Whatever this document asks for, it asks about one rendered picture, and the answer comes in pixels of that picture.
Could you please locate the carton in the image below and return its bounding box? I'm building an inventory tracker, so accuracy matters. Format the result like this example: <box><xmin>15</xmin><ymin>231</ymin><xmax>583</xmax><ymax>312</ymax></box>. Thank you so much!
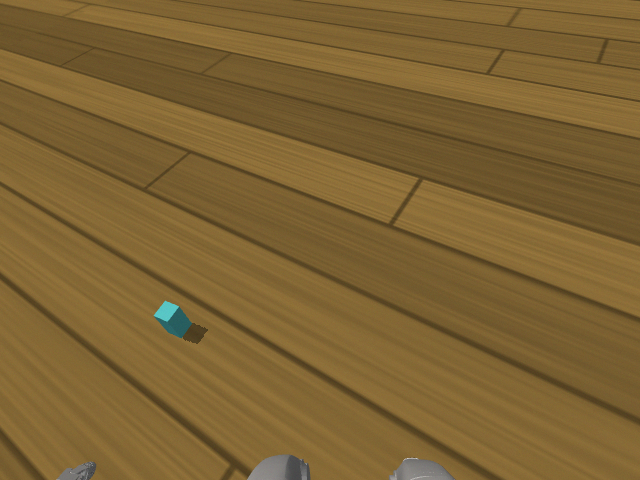
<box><xmin>154</xmin><ymin>301</ymin><xmax>192</xmax><ymax>338</ymax></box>

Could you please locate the left robot hand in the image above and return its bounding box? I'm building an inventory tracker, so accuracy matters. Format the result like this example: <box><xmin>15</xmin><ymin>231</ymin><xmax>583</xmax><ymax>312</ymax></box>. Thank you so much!
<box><xmin>56</xmin><ymin>462</ymin><xmax>96</xmax><ymax>480</ymax></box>

